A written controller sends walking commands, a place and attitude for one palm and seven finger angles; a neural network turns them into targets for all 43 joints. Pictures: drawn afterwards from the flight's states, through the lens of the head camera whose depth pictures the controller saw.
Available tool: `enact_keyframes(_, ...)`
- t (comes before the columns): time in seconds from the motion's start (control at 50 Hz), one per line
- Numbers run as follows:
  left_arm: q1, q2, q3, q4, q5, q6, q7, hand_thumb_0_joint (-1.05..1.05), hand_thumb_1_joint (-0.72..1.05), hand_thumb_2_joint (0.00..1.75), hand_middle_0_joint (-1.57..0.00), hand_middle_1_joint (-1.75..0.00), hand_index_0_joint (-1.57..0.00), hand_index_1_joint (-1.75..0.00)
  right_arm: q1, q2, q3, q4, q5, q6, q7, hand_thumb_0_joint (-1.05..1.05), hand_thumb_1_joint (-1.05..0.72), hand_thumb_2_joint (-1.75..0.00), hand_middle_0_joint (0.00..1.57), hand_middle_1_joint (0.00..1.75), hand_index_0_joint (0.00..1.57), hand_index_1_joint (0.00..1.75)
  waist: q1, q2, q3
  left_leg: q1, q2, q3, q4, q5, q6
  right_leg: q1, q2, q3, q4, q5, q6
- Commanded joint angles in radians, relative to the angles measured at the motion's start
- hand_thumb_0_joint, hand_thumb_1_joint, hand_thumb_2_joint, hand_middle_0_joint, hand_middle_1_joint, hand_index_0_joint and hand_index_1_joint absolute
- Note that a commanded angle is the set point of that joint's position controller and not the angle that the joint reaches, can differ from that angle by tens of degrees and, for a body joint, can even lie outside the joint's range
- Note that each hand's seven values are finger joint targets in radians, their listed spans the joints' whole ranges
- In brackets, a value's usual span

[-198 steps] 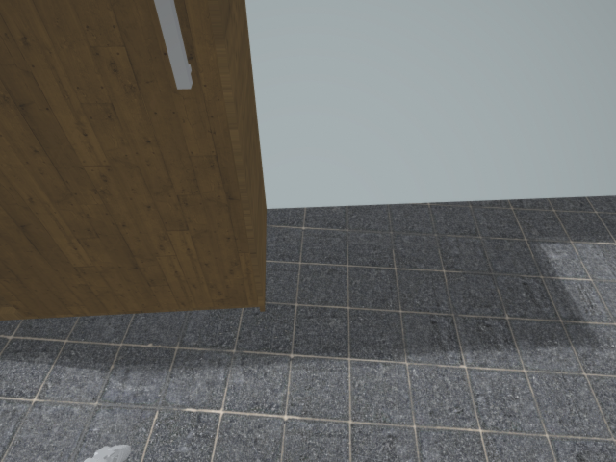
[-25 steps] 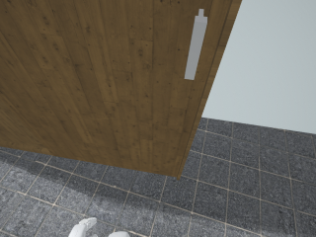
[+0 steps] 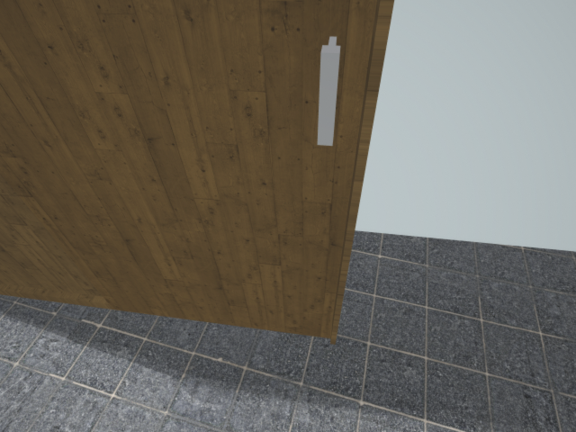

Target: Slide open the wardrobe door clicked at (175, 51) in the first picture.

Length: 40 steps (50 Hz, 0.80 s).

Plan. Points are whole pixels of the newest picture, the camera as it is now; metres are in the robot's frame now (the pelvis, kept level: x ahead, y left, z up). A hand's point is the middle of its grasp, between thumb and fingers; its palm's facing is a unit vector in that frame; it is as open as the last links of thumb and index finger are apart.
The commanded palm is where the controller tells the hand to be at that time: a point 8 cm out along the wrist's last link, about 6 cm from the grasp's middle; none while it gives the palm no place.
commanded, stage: come to a stop and stand still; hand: right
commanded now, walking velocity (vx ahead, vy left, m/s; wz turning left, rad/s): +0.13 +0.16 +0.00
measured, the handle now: (328, 92) +0.54 -0.04 +0.22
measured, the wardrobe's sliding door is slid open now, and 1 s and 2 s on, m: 0.00 0.00 0.00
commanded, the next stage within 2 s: look again from close up in 0.68 s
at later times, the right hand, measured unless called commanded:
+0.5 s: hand out of the picture +0.04 -0.16 -0.17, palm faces +0.01 +0.98 -0.20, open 7.2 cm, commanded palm none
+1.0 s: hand out of the picture +0.00 -0.16 -0.17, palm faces +0.01 +0.98 -0.19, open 7.4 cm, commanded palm none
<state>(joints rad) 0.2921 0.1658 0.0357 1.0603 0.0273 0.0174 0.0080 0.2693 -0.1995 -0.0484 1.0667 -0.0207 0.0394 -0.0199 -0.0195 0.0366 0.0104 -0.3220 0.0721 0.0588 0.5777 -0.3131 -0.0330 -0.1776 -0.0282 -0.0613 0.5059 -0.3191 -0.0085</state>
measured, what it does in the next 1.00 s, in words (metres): steps on the spot: left foot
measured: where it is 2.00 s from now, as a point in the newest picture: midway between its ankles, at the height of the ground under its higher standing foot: outside the picture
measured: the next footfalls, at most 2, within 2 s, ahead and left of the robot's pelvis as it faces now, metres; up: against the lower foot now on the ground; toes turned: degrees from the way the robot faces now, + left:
left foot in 0.28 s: +0.05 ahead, +0.12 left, +0.00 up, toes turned +5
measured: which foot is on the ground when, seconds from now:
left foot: up 0.00-0.26, down 0.28-1.00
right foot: down 0.00-1.00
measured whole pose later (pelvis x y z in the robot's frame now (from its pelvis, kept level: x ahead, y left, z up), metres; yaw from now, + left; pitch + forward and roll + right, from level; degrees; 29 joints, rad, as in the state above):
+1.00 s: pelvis +0.01 +0.01 +0.00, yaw +1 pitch -2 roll +0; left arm 0.29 0.17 0.00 1.06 0.02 -0.02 0.03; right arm 0.30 -0.12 0.02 1.13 -0.01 -0.03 -0.03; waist 0.00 -0.03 0.02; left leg -0.21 0.02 0.08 0.51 -0.27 0.01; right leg -0.15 -0.03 -0.06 0.50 -0.32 0.00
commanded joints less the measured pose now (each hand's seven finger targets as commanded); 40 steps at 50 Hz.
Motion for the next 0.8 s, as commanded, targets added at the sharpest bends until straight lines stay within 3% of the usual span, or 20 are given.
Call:
enact_keyframes(0.0, 0.012, 0.132, 0.010, -0.027, 0.003, -0.032, 0.031, 0.00, 0.90, 0.90, -0.20, -0.30, -0.20, -0.30, -0.032, -0.026, -0.006, -0.049, -0.009, -0.018, 0.012, 0.00, -0.90, -0.90, 0.20, 0.30, 0.20, 0.30, 0.014, -0.209, 0.161, -0.138, -0.023, -0.041, 0.270, -0.078, 0.015, -0.118, -0.255, 0.317, -0.423, -0.246, -0.112)
enact_keyframes(0.02, 0.016, 0.121, 0.007, -0.021, -0.001, -0.038, 0.034, 0.00, 0.90, 0.90, -0.20, -0.30, -0.20, -0.30, -0.013, -0.025, -0.005, -0.035, -0.009, -0.024, 0.018, 0.00, -0.90, -0.90, 0.20, 0.30, 0.20, 0.30, 0.008, -0.167, 0.136, -0.145, -0.019, -0.038, 0.281, -0.063, 0.014, -0.069, -0.245, 0.276, -0.397, -0.152, -0.116)
enact_keyframes(0.06, 0.050, 0.116, 0.009, -0.001, 0.000, -0.044, 0.037, 0.00, 0.90, 0.90, -0.20, -0.30, -0.20, -0.30, -0.019, -0.011, 0.001, -0.029, -0.007, -0.031, 0.021, 0.00, -0.90, -0.90, 0.20, 0.30, 0.20, 0.30, 0.026, -0.139, 0.115, -0.151, -0.016, -0.026, 0.244, -0.057, 0.003, 0.010, -0.230, 0.219, -0.357, 0.031, -0.116)
enact_keyframes(0.1, 0.085, 0.107, 0.011, 0.023, 0.002, -0.046, 0.041, 0.00, 0.90, 0.90, -0.20, -0.30, -0.20, -0.30, -0.033, -0.001, 0.007, -0.029, -0.001, -0.032, 0.018, 0.00, -0.90, -0.90, 0.20, 0.30, 0.20, 0.30, 0.044, -0.155, 0.082, -0.135, -0.017, -0.015, 0.175, -0.069, -0.001, 0.081, -0.232, 0.198, -0.314, 0.199, -0.125)
enact_keyframes(0.14, 0.104, 0.101, 0.011, 0.044, 0.004, -0.043, 0.044, 0.00, 0.90, 0.90, -0.20, -0.30, -0.20, -0.30, -0.060, 0.005, 0.010, -0.032, 0.004, -0.032, 0.014, 0.00, -0.90, -0.90, 0.20, 0.30, 0.20, 0.30, 0.055, -0.178, 0.085, -0.080, -0.019, -0.007, 0.087, -0.098, -0.001, 0.080, -0.246, 0.187, -0.267, 0.360, -0.133)
enact_keyframes(0.2, 0.098, 0.100, 0.016, 0.060, -0.003, -0.039, 0.047, 0.00, 0.90, 0.90, -0.20, -0.30, -0.20, -0.30, 0.009, 0.013, 0.008, -0.002, 0.007, -0.036, 0.006, 0.00, -0.90, -0.90, 0.20, 0.30, 0.20, 0.30, 0.024, -0.151, 0.028, 0.071, -0.035, 0.008, -0.104, 0.052, 0.006, 0.061, -0.215, 0.153, -0.171, 0.459, -0.104)
enact_keyframes(0.22, 0.101, 0.082, 0.014, 0.067, -0.009, -0.041, 0.046, 0.00, 0.90, 0.90, -0.20, -0.30, -0.20, -0.30, 0.037, -0.002, 0.007, 0.012, 0.008, -0.044, 0.002, 0.00, -0.90, -0.90, 0.20, 0.30, 0.20, 0.30, 0.014, -0.112, 0.012, 0.156, -0.028, -0.006, -0.209, 0.167, 0.013, 0.034, -0.183, 0.131, -0.122, 0.453, -0.073)
enact_keyframes(0.24, 0.109, 0.051, 0.007, 0.070, -0.014, -0.048, 0.043, 0.00, 0.90, 0.90, -0.20, -0.30, -0.20, -0.30, 0.071, -0.021, 0.005, 0.034, 0.009, -0.053, -0.006, 0.00, -0.90, -0.90, 0.20, 0.30, 0.20, 0.30, 0.008, -0.068, -0.014, 0.268, 0.033, -0.067, -0.222, 0.290, 0.030, -0.041, -0.149, 0.095, -0.085, 0.384, -0.036)
enact_keyframes(0.26, 0.104, 0.015, -0.001, 0.069, -0.019, -0.050, 0.039, 0.00, 0.90, 0.90, -0.20, -0.30, -0.20, -0.30, 0.082, -0.041, 0.006, 0.049, 0.011, -0.058, -0.012, 0.00, -0.90, -0.90, 0.20, 0.30, 0.20, 0.30, 0.013, -0.024, -0.008, 0.312, 0.100, -0.108, -0.199, 0.407, 0.056, -0.101, -0.106, 0.056, -0.091, 0.244, -0.005)
enact_keyframes(0.28, 0.100, -0.003, -0.006, 0.068, -0.021, -0.049, 0.034, 0.00, 0.90, 0.90, -0.20, -0.30, -0.20, -0.30, 0.079, -0.055, 0.010, 0.052, 0.010, -0.059, -0.014, 0.00, -0.90, -0.90, 0.20, 0.30, 0.20, 0.30, 0.017, -0.026, 0.000, 0.298, 0.135, -0.116, -0.180, 0.442, 0.076, -0.109, -0.079, 0.045, -0.110, 0.151, 0.006)
enact_keyframes(0.3, 0.097, -0.007, -0.010, 0.075, -0.016, -0.039, 0.035, 0.00, 0.90, 0.90, -0.20, -0.30, -0.20, -0.30, 0.069, -0.062, 0.007, 0.056, 0.010, -0.063, -0.014, 0.00, -0.90, -0.90, 0.20, 0.30, 0.20, 0.30, 0.020, 0.096, 0.004, 0.270, 0.118, -0.133, -0.184, 0.438, 0.091, -0.089, -0.061, 0.025, -0.109, 0.127, 0.019)
enact_keyframes(0.32, 0.097, -0.002, -0.011, 0.081, -0.014, -0.033, 0.035, 0.00, 0.90, 0.90, -0.20, -0.30, -0.20, -0.30, 0.068, -0.045, 0.015, 0.061, 0.012, -0.066, -0.016, 0.00, -0.90, -0.90, 0.20, 0.30, 0.20, 0.30, 0.023, 0.141, 0.002, 0.225, 0.114, -0.128, -0.220, 0.398, 0.093, -0.047, -0.059, 0.012, -0.103, 0.100, 0.021)
enact_keyframes(0.36, 0.107, -0.002, -0.017, 0.102, -0.014, -0.036, 0.035, 0.00, 0.90, 0.90, -0.20, -0.30, -0.20, -0.30, 0.036, -0.030, 0.022, 0.056, 0.015, -0.065, -0.018, 0.00, -0.90, -0.90, 0.20, 0.30, 0.20, 0.30, 0.031, 0.025, 0.040, 0.189, 0.079, -0.099, -0.201, 0.411, 0.079, -0.010, -0.079, 0.038, -0.148, 0.218, 0.015)
enact_keyframes(0.4, 0.103, 0.011, -0.018, 0.114, -0.014, -0.041, 0.038, 0.00, 0.90, 0.90, -0.20, -0.30, -0.20, -0.30, 0.042, -0.024, 0.025, 0.058, 0.017, -0.063, -0.020, 0.00, -0.90, -0.90, 0.20, 0.30, 0.20, 0.30, 0.022, -0.034, 0.035, 0.213, 0.056, -0.075, -0.186, 0.433, 0.063, 0.006, -0.098, 0.051, -0.157, 0.310, 0.008)
enact_keyframes(0.74, 0.041, 0.050, -0.021, 0.094, -0.017, -0.033, 0.041, 0.00, 0.90, 0.90, -0.20, -0.30, -0.20, -0.30, 0.072, -0.034, 0.035, 0.074, 0.013, -0.066, -0.023, 0.00, -0.90, -0.90, 0.20, 0.30, 0.20, 0.30, 0.022, -0.033, 0.047, 0.189, 0.058, -0.087, -0.244, 0.407, 0.058, 0.065, -0.096, 0.045, -0.171, 0.268, 0.008)
enact_keyframes(0.76, -0.049, 0.089, -0.017, 0.019, -0.026, -0.049, 0.024, 0.00, 0.90, 0.90, -0.20, -0.30, -0.20, -0.30, 0.154, -0.063, 0.033, 0.102, -0.001, -0.090, -0.063, 0.00, -0.90, -0.90, 0.20, 0.30, 0.20, 0.30, -0.015, -0.009, 0.091, 0.172, 0.111, -0.141, -0.186, 0.830, 0.021, -0.066, -0.085, -0.008, 0.055, 0.242, 0.027)
enact_keyframes(0.78, 0.015, 0.033, -0.021, -0.015, -0.023, -0.037, 0.022, 0.00, 0.90, 0.90, -0.20, -0.30, -0.20, -0.30, 0.135, -0.103, 0.025, 0.056, 0.003, -0.098, -0.055, 0.00, -0.90, -0.90, 0.20, 0.30, 0.20, 0.30, 0.038, -0.021, -0.004, 0.219, 0.157, -0.176, -0.182, 0.734, 0.079, -0.064, -0.049, 0.035, 0.034, -0.019, 0.012)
